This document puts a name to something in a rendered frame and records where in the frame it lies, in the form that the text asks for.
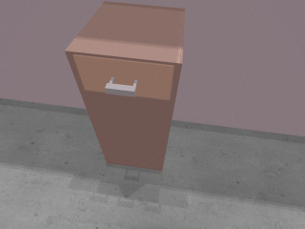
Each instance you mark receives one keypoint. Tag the handle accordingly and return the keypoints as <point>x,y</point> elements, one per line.
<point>119,89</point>

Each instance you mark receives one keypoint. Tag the drawer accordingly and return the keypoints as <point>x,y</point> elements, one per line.
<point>153,80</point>

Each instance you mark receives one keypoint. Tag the cabinet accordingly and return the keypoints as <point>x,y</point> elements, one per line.
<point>131,130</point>

